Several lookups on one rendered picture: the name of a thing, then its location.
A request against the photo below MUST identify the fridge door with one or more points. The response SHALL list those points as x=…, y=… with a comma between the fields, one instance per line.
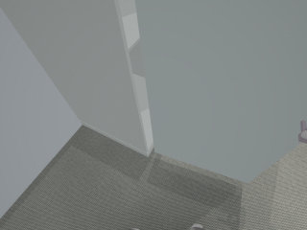
x=226, y=80

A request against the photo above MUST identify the robot right shin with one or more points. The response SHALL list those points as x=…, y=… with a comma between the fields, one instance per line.
x=197, y=225

